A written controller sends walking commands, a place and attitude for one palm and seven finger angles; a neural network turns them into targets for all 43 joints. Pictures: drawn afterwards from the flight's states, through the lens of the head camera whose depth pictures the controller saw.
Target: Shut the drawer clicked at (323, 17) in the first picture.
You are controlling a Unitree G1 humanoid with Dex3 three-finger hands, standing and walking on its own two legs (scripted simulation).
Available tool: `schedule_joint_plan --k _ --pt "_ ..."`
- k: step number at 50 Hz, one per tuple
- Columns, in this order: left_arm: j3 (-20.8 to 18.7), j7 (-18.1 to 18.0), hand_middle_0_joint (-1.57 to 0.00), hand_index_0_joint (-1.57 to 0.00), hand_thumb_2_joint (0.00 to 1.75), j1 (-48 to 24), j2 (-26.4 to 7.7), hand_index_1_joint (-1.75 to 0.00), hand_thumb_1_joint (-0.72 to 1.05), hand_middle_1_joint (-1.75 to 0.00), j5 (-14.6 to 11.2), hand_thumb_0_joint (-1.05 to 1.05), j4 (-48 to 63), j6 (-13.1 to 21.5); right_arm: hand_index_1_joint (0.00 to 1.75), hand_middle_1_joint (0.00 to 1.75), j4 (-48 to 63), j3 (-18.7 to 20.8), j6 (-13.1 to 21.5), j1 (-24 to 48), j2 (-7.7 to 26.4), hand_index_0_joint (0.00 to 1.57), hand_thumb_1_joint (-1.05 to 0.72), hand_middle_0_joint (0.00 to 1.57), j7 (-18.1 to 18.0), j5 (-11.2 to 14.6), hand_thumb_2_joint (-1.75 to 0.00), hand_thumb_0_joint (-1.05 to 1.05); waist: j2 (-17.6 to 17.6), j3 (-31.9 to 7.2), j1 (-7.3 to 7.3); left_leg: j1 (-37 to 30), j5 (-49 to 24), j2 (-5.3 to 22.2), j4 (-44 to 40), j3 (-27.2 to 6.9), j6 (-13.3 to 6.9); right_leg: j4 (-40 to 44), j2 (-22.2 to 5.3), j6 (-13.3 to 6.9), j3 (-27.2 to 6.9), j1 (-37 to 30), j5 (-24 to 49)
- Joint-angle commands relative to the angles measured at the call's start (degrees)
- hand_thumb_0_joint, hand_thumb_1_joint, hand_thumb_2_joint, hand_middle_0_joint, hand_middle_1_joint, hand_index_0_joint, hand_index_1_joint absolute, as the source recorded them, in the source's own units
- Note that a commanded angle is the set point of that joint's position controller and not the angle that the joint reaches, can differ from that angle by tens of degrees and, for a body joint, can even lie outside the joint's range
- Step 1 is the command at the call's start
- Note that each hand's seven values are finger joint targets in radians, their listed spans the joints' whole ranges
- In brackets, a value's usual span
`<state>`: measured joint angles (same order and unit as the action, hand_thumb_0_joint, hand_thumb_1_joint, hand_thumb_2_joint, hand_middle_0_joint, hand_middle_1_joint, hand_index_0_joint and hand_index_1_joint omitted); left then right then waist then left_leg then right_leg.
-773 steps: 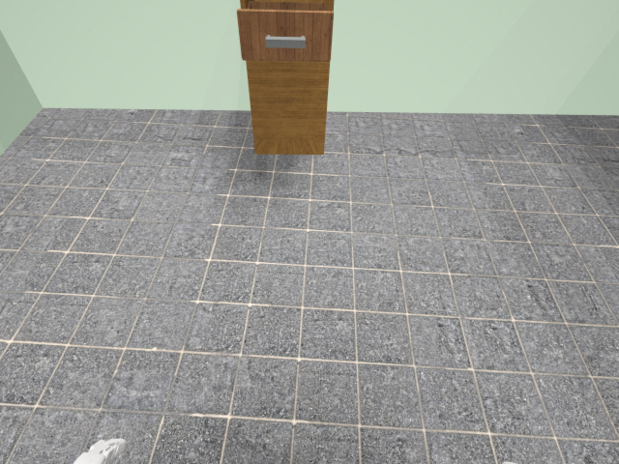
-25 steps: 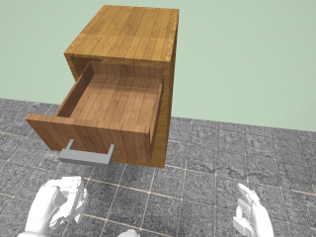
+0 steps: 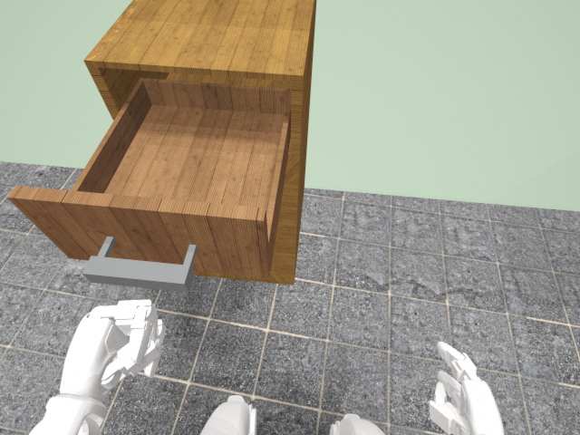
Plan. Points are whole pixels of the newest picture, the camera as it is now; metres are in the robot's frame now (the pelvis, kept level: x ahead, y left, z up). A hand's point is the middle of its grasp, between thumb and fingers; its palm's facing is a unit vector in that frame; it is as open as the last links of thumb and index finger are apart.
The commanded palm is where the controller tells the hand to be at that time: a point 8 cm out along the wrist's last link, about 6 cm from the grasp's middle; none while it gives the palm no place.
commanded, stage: bring the fist close to the handle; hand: left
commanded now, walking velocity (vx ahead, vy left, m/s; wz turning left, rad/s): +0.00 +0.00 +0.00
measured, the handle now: (145, 260) +0.34 +0.22 +0.03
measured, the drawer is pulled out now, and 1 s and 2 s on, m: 0.29 0.29 0.17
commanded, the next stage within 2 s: push the drawer shut in 0.58 s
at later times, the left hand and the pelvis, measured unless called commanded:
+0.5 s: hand (161, 334) +0.24 +0.17 +0.03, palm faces -0.07 -1.00 -0.06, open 3.3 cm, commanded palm +0.22 +0.23 +0.04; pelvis +0.00 +0.01 -0.01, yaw -1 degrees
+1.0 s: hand (166, 323) +0.26 +0.17 +0.03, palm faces -0.08 -0.99 -0.07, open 3.2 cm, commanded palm +0.26 +0.23 +0.04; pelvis +0.00 +0.00 -0.02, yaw +0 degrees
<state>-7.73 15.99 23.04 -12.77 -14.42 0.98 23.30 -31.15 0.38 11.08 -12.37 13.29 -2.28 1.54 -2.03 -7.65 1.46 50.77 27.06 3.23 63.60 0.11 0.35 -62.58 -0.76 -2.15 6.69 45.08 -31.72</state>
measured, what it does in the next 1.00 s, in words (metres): stands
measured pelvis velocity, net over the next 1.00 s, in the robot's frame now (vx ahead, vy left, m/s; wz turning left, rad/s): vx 0.00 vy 0.00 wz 0.00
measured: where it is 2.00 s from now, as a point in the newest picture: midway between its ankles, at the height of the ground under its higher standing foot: outside the picture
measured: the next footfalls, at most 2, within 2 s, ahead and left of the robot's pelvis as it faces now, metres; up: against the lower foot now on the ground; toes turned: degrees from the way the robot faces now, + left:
none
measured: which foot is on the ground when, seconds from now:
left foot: down 0.00-1.00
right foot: down 0.00-1.00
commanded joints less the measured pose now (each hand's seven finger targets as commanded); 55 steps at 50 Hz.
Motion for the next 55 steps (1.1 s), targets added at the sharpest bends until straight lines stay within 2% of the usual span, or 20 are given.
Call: schedule_joint_plan --k 1,2,9,11,13,14,15,18,22,28,33,34,37,39,41,44,47,50,52,55 --pt "-4.4 -0.8 -1.40 -1.40 0.90 -2.1 -6.7 -1.60 0.90 -1.60 -0.9 0.00 10.2 3.5 0.30 0.30 9.1 3.2 2.1 2.6 7.0 0.20 -0.90 0.20 -0.6 0.1 -0.90 0.00 0.6 -12.8 -0.18 -9.6 -12.4 -2.4 -6.5 -1.4 -2.1 9.6 1.0 1.4 -4.6 -2.9 14.1" --pt "-5.0 -1.2 -1.40 -1.40 0.90 -3.4 -7.7 -1.60 0.90 -1.60 -0.4 0.00 9.2 3.6 0.30 0.30 8.8 3.1 1.7 2.6 7.1 0.20 -0.90 0.20 -0.7 0.1 -0.90 0.00 1.2 -12.4 0.17 -8.8 -12.1 -2.3 -6.0 -1.5 -2.3 9.3 1.2 1.5 -4.6 -2.3 13.6" --pt "-4.3 -1.8 -1.40 -1.40 0.90 -9.3 -7.1 -1.60 0.90 -1.60 -0.1 0.00 6.2 4.7 0.30 0.30 8.9 2.7 0.7 1.9 7.6 0.20 -0.90 0.20 -0.5 -0.2 -0.90 0.00 0.8 -13.0 0.77 -5.4 -9.6 -2.2 -3.5 -1.5 -2.2 7.3 1.2 1.3 -5.1 1.1 10.6" --pt "-3.5 -1.6 -1.40 -1.40 0.90 -8.8 -7.0 -1.60 0.90 -1.60 -0.3 0.00 9.6 5.3 0.30 0.30 9.6 2.8 0.8 1.9 7.5 0.20 -0.90 0.20 -0.4 -0.1 -0.90 0.00 -2.4 -16.0 -0.11 -7.7 -11.1 -2.2 -4.1 -1.5 -2.2 6.8 1.1 1.0 -4.8 0.2 12.0" --pt "-2.1 -1.5 -1.40 -1.40 0.90 -7.2 -6.3 -1.60 0.90 -1.60 -0.5 0.00 12.0 4.8 0.30 0.30 10.4 2.7 0.5 1.7 7.3 0.20 -0.90 0.20 -0.3 0.1 -0.90 0.00 -3.1 -18.2 -0.19 -9.9 -13.0 -2.2 -4.7 -1.7 -2.3 6.6 1.1 1.0 -4.3 -0.8 14.1" --pt "-3.5 -1.8 -1.40 -1.40 0.90 -6.6 -7.8 -1.60 0.90 -1.60 -0.5 0.00 12.6 4.4 0.30 0.30 10.3 3.0 0.3 1.6 7.5 0.20 -0.90 0.20 -0.4 0.1 -0.90 0.00 -2.5 -18.9 -0.31 -10.5 -13.7 -1.9 -4.8 -1.7 -2.3 6.6 1.2 1.1 -4.2 -1.2 14.9" --pt "-2.3 -1.9 -1.40 -1.40 0.90 -6.5 -6.8 -1.60 0.90 -1.60 -0.4 0.00 12.9 3.8 0.30 0.30 10.5 2.8 0.1 1.6 7.4 0.20 -0.90 0.20 -0.3 0.2 -0.90 0.00 -2.8 -18.3 0.04 -10.5 -13.3 -2.1 -5.1 -1.7 -2.3 6.9 1.2 1.1 -4.1 -1.2 14.7" --pt "-3.5 -2.9 -1.40 -1.40 0.90 -5.2 -7.1 -1.60 0.90 -1.60 -0.2 0.00 10.5 2.3 0.30 0.30 10.2 3.0 -0.9 1.5 7.4 0.20 -0.90 0.20 -0.5 0.2 -0.90 0.00 0.9 -16.3 0.28 -8.4 -12.3 -2.0 -5.1 -2.0 -2.3 6.9 1.5 1.4 -3.6 -0.5 13.8" --pt "-3.3 -3.8 -1.40 -1.40 0.90 -5.7 -6.5 -1.60 0.90 -1.60 0.2 0.00 7.8 1.4 0.30 0.30 10.6 2.8 -1.8 2.0 7.5 0.20 -0.90 0.20 -0.5 0.2 -0.90 0.00 2.0 -11.7 0.73 -5.7 -8.8 -2.1 -5.2 -1.9 -2.2 7.7 1.6 1.4 -3.7 1.2 10.2" --pt "-1.0 -3.5 -1.40 -1.40 0.90 -8.1 -6.1 -1.60 0.90 -1.60 0.4 0.00 12.6 3.8 0.30 0.30 11.5 2.5 -1.4 1.1 7.5 0.20 -0.90 0.20 -0.5 0.0 -0.90 0.00 -1.8 -14.8 0.94 -8.5 -10.0 -2.1 -4.9 -2.1 -2.3 7.0 1.5 1.1 -3.7 1.4 11.1" --pt "-1.5 -4.0 -1.40 -1.40 0.90 -5.9 -6.5 -1.60 0.90 -1.60 0.7 0.00 12.7 4.0 0.30 0.30 11.1 2.6 -1.5 0.7 7.4 0.20 -0.90 0.20 -0.4 -0.1 -0.90 0.00 -2.3 -16.0 0.55 -9.2 -12.2 -2.0 -4.7 -2.3 -2.2 6.1 1.6 1.0 -3.3 1.1 13.2" --pt "-2.2 -4.1 -1.40 -1.40 0.90 -5.6 -7.0 -1.60 0.90 -1.60 0.8 0.00 11.5 3.5 0.30 0.30 11.0 2.7 -1.8 0.7 7.4 0.20 -0.90 0.20 -0.4 0.0 -0.90 0.00 -1.1 -15.1 0.75 -8.8 -11.7 -2.0 -4.6 -2.2 -2.1 6.5 1.6 1.1 -3.4 1.3 13.1" --pt "-1.0 -4.5 -1.40 -1.40 0.90 -10.2 -6.5 -1.60 0.90 -1.60 1.4 0.00 9.9 2.7 0.30 0.30 10.8 2.4 -2.1 0.9 7.9 0.20 -0.90 0.20 -0.4 -0.2 -0.90 0.00 -0.4 -13.3 1.78 -6.9 -10.0 -2.0 -4.1 -2.4 -2.3 6.2 1.7 1.2 -3.4 3.0 11.4" --pt "-3.0 -4.6 -1.40 -1.40 0.90 -10.0 -7.7 -1.60 0.90 -1.60 1.0 0.00 9.1 2.3 0.30 0.30 10.8 2.5 -2.4 0.7 7.9 0.20 -0.90 0.20 -0.4 -0.2 -0.90 0.00 -0.3 -14.2 1.03 -6.6 -10.0 -2.2 -4.1 -2.2 -2.2 6.5 1.6 1.1 -3.7 1.7 11.8" --pt "-2.3 -4.3 -1.40 -1.40 0.90 -11.2 -6.9 -1.60 0.90 -1.60 0.8 0.00 9.8 2.2 0.30 0.30 11.0 2.5 -2.4 0.5 8.0 0.20 -0.90 0.20 -0.4 -0.1 -0.90 0.00 -0.4 -15.9 1.13 -7.5 -11.3 -2.2 -3.8 -1.8 -2.2 6.5 1.5 1.2 -4.0 0.7 13.5" --pt "-3.5 -4.0 -1.40 -1.40 0.90 -13.2 -8.2 -1.60 0.90 -1.60 0.4 0.00 10.0 2.2 0.30 0.30 10.6 2.3 -2.4 0.2 8.0 0.20 -0.90 0.20 -0.6 -0.1 -0.90 0.00 -1.4 -17.5 1.06 -8.5 -13.1 -2.2 -3.7 -1.7 -2.3 6.5 1.5 1.2 -4.2 -0.3 15.5" --pt "-2.2 -3.9 -1.40 -1.40 0.90 -17.8 -7.8 -1.60 0.90 -1.60 0.5 0.00 9.3 2.4 0.30 0.30 9.8 2.1 -2.2 -0.1 8.3 0.20 -0.90 0.20 -0.7 -0.2 -0.90 0.00 -0.7 -15.8 2.66 -8.3 -12.8 -1.9 -3.3 -2.2 -2.4 6.4 1.6 1.2 -3.8 1.6 14.9" --pt "-2.9 -3.9 -1.40 -1.40 0.90 -20.3 -8.0 -1.60 0.90 -1.60 0.2 0.00 7.9 2.9 0.30 0.30 8.9 2.1 -2.0 -0.2 8.4 0.20 -0.90 0.20 -0.8 -0.3 -0.90 0.00 -0.9 -16.6 2.44 -7.7 -11.8 -2.1 -2.9 -2.1 -2.3 6.7 1.5 1.3 -4.3 1.4 14.0" --pt "-3.4 -3.7 -1.40 -1.40 0.90 -22.7 -9.0 -1.60 0.90 -1.60 0.2 0.00 6.3 3.0 0.30 0.30 8.4 2.0 -1.9 -0.2 8.7 0.20 -0.90 0.20 -1.0 -0.3 -0.90 0.00 0.4 -15.4 3.04 -6.6 -10.6 -2.0 -2.7 -2.2 -2.5 6.9 1.7 1.3 -4.4 2.2 12.3" --pt "-1.8 -3.3 -1.40 -1.40 0.90 -29.6 -8.0 -1.60 0.90 -1.60 0.4 0.00 4.7 3.2 0.30 0.30 7.3 1.8 -1.8 0.2 8.7 0.20 -0.90 0.20 -1.3 -0.1 -0.90 0.00 -1.9 -15.6 3.76 -7.1 -7.7 -2.1 -2.8 -2.3 -2.4 7.2 1.5 1.2 -4.6 4.2 9.0"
